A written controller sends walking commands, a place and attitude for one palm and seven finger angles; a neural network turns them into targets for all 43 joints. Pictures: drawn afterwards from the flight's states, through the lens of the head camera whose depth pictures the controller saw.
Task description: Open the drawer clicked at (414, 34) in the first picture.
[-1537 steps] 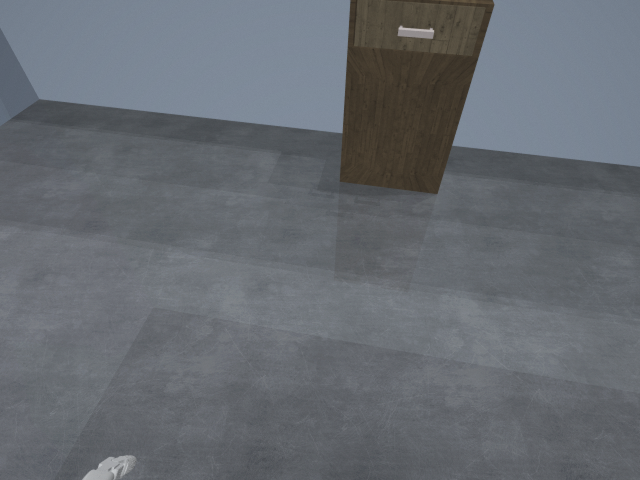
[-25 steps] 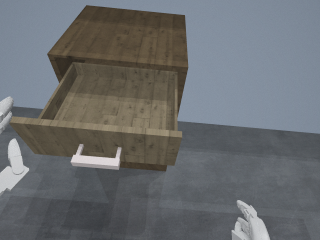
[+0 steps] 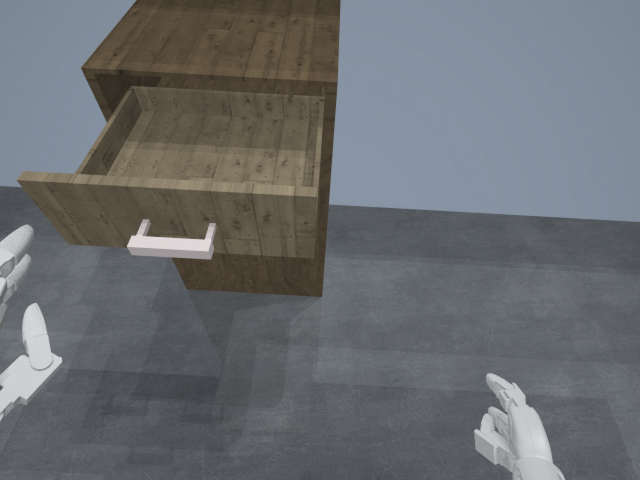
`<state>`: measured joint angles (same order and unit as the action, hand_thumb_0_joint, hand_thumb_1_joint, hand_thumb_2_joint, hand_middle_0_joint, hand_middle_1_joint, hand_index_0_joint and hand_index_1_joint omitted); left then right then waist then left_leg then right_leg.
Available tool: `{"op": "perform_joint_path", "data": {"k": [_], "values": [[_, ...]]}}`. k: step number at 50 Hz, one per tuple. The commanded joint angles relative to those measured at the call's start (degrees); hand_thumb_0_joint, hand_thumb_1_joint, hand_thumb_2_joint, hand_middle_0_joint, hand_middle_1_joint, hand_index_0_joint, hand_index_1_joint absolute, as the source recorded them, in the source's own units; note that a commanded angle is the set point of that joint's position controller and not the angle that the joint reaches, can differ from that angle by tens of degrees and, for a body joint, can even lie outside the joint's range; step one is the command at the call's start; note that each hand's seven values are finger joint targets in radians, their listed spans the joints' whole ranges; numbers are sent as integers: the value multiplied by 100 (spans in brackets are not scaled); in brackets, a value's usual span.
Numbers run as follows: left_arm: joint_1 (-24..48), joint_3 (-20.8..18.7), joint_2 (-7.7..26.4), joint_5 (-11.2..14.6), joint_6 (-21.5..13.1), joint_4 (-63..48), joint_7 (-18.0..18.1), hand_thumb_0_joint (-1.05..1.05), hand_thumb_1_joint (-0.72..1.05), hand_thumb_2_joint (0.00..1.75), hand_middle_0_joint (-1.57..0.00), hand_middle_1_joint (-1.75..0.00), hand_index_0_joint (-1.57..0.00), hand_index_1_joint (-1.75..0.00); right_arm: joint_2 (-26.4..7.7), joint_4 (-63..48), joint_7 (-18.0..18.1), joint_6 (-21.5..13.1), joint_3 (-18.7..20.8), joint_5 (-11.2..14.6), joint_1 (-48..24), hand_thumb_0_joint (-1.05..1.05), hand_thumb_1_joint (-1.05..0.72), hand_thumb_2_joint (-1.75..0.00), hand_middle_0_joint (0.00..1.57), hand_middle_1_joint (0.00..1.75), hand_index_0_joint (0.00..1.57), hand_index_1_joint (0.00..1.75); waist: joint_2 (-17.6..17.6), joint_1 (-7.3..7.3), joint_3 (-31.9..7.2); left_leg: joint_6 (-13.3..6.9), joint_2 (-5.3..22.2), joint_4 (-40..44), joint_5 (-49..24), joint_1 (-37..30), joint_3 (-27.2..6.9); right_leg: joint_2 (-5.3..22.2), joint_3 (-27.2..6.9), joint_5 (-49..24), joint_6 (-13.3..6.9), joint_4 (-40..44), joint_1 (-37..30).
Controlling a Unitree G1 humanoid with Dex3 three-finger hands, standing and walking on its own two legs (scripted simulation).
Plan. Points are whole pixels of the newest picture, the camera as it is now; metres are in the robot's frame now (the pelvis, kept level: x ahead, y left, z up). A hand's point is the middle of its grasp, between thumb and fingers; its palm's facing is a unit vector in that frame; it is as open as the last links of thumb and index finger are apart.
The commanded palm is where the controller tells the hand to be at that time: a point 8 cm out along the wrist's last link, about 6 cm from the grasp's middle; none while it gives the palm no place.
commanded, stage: stop stepping back and stand still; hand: left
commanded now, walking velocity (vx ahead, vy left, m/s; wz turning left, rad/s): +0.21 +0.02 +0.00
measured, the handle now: (175, 237) +0.46 +0.25 -0.02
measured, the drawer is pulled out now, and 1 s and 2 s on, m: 0.30 0.30 0.30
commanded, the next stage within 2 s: let the arm hang, fingers relaxed in 0.92 s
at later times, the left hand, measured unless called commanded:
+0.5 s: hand out of the picture +0.07 +0.23 +0.15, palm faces +0.39 -0.83 -0.39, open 7.4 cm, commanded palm +0.01 +0.28 +0.18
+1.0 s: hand out of the picture +0.05 +0.20 +0.16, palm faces +0.34 -0.83 -0.43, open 7.4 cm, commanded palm none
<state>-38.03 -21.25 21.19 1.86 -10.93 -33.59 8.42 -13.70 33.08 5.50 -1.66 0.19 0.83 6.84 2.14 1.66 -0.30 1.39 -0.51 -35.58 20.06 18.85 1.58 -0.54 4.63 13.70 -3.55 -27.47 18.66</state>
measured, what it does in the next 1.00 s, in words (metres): walks backwards: left foot, then right foot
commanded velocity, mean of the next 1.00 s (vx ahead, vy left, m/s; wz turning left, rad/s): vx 0.17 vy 0.04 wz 0.00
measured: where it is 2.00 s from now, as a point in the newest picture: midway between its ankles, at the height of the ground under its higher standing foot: outside the picture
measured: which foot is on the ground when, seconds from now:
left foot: up 0.00-0.00, down 0.02-0.68, up 0.70-1.00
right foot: down 0.00-0.46, up 0.48-0.66, down 0.68-1.00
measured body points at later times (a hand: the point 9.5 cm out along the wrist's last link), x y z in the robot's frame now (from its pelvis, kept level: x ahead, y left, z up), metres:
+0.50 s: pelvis -0.12 -0.01 -0.01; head -0.14 +0.00 +0.44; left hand +0.05 +0.27 +0.17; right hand +0.04 -0.25 -0.09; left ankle -0.09 +0.11 -0.74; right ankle -0.03 -0.07 -0.72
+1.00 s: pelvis -0.13 -0.03 +0.00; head -0.12 -0.02 +0.45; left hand +0.03 +0.24 +0.18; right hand +0.04 -0.29 -0.07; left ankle -0.11 +0.09 -0.74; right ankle -0.14 -0.11 -0.74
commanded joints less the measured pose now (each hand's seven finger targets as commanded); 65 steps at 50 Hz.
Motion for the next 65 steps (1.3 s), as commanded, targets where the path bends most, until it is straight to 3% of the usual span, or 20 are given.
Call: {"op": "perform_joint_path", "data": {"k": [1, 6, 10, 13, 15, 20, 23, 24, 32, 33, 34, 40, 46, 50, 51, 53, 56, 59, 62, 65], "values": [[4, -496, 1037, 31, -286, -2071, 285, 0, 90, 90, -20, -30, -20, -30, -592, -1020, 12, -370, 296, 16, -140, 0, -90, -90, 20, 30, 20, 30, -640, -86, -1377, -444, 962, 1548, -2741, -967, -640, 710, -670, -2044, 360, -304, -1243], [-227, -825, 1179, 63, -264, -2104, 276, 0, 90, 90, -20, -30, -20, -30, -411, -1018, -152, -564, 140, -25, -225, 0, -90, -90, 20, 30, 20, 30, -1614, -125, -716, -492, 1154, 1703, -1757, -44, -814, 299, -230, 460, 374, -502, -896], [251, -531, 883, 36, -222, -1190, 259, 0, 90, 90, -20, -30, -20, -30, -551, -878, -139, -631, 145, 21, -148, 0, -90, -90, 20, 30, 20, 30, -681, -10, 189, -503, 675, 1645, 1698, 1107, -629, 346, -715, 1505, 323, 397, -833], [570, -364, 798, 44, -133, -628, 182, 0, 90, 90, -20, -30, -20, -30, -609, -807, -116, -563, 194, 18, -83, 0, -90, -90, 20, 30, 20, 30, 360, 30, 452, -362, 0, -346, 1035, 407, -82, 1033, -2088, 3220, -158, 1662, 805], [978, -227, 809, 34, -129, -572, 120, 0, 90, 90, -20, -30, -20, -30, -561, -633, -164, -510, 190, 0, -1, 0, -90, -90, 20, 30, 20, 30, 1099, 60, 137, -355, -60, -1533, 418, 221, 36, 1663, -2365, 2693, -372, 1862, 775], [720, -177, 748, -42, -172, -879, 184, 0, 90, 90, -20, -30, -20, -30, -444, -709, -89, -540, 19, -85, 63, 0, -90, -90, 20, 30, 20, 30, 1, 43, -169, -455, 25, 475, 826, -822, 147, 1067, -1164, 3154, -102, 1201, 1375], [764, -581, 1147, -113, -287, -1643, 255, 0, 90, 90, -20, -30, -20, -30, -619, -881, -119, -702, 125, -106, 83, 0, -90, -90, 20, 30, 20, 30, -1750, -13, -194, -1243, 1763, 2668, 2687, 91, -2493, -210, -47, 1379, 421, -2285, 749], [704, -724, 1248, -177, -268, -1683, 244, 0, 90, 90, -20, -30, -20, -30, -411, -828, -133, -747, 135, -131, 50, 0, -90, -90, 20, 30, 20, 30, -1710, -8, -271, -1446, 1905, 2752, 2479, 649, -2513, -167, -218, 1238, 462, -3559, 572], [491, -542, 904, -100, -267, -605, 162, 0, 90, 90, -20, -30, -20, -30, -546, -532, -101, -781, 142, -83, 46, 0, -90, -90, 20, 30, 20, 30, -938, -196, 222, -668, 980, 1388, 1565, 1526, -622, 57, 208, 1308, 244, -70, -1311], [523, -479, 878, -120, -263, -425, 117, 0, 90, 90, -20, -30, -20, -30, -525, -467, -114, -720, 181, -58, 120, 0, -90, -90, 20, 30, 20, 30, 98, -186, 284, -504, 458, -9, 1011, 1539, -89, 440, -435, 1190, 88, 791, -1241], [732, -478, 1015, -57, -252, -432, 67, 0, 90, 90, -20, -30, -20, -30, -523, -545, -151, -654, 251, 3, -70, 0, -90, -90, 20, 30, 20, 30, 1639, -169, 221, -321, -11, -1875, 747, 2059, -21, 1701, -2710, 1913, -398, 1830, -980], [401, -431, 820, 36, -586, -762, -23, 0, 90, 90, -20, -30, -20, -30, -478, -477, -195, -662, 292, -37, 11, 0, -90, -90, 20, 30, 20, 30, 299, 5, -106, -141, 301, -2178, -563, 1554, -183, 1726, -1574, -499, -438, 1438, -749], [221, -504, 957, 6, -578, -1193, 167, 0, 90, 90, -20, -30, -20, -30, -375, -631, -102, -804, 220, -76, 7, 0, -90, -90, 20, 30, 20, 30, 402, -159, -192, -326, 127, 368, -515, 64, 340, 1583, -1233, 346, -389, 1428, -655], [220, -512, 938, 61, -585, -1423, 227, 0, 90, 90, -20, -30, -20, -30, -597, -748, -70, -824, 280, -66, 130, 0, -90, -90, 20, 30, 20, 30, -848, -142, -341, -553, 702, 1588, -922, -900, -513, 784, -735, 30, 132, 304, -491], [748, 1666, -237, -632, 534, 3581, -626, 0, 90, 90, -20, -30, -20, -30, -1467, 673, -674, -896, 487, -204, 382, 0, -90, -90, 20, 30, 20, 30, -1203, 185, 40, -723, 1134, 728, -2662, -559, -1139, 712, -45, -644, 371, -1193, 671], [904, 1633, -588, -504, 1156, 3522, -709, 0, 90, 90, -20, -30, -20, -30, -850, 410, -597, -399, 395, -176, 760, 0, -90, -90, 20, 30, 20, 30, -1214, 117, -493, -1145, 1519, 977, -4341, -1032, -1516, 276, -374, 1724, 460, -2139, 947], [1587, 1714, -430, -419, 1106, 4237, -746, 0, 90, 90, -20, -30, -20, -30, -881, 353, -510, -248, 266, -319, 814, 0, -90, -90, 20, 30, 20, 30, -86, 38, -874, -1375, 1548, 727, -5249, -1367, -1635, 147, -595, 1877, 427, -2344, 902], [1643, 1704, -239, -389, 1133, 5476, -767, 0, 90, 90, -20, -30, -20, -30, -851, 484, -475, -79, 190, -227, 329, 0, -90, -90, 20, 30, 20, 30, 68, -342, -727, -805, 938, 475, -4013, -640, -782, 178, -523, 14, 417, -599, -557], [1847, 1704, 526, -364, 1125, 6489, -800, 0, 90, 90, -20, -30, -20, -30, -446, 689, -508, 94, 138, -126, 473, 0, -90, -90, 20, 30, 20, 30, 260, -125, -37, -164, -58, 106, 277, 34, -112, 1592, -2178, -1049, -279, 728, -452], [2342, 1854, 178, -281, 1101, 7218, -781, 0, 90, 90, -20, -30, -20, -30, -343, 1221, -492, 223, 111, -177, 615, 0, -90, -90, 20, 30, 20, 30, 284, -3, 483, -204, 81, 346, -698, -625, -267, 902, -1750, -67, -215, 933, 322]]}}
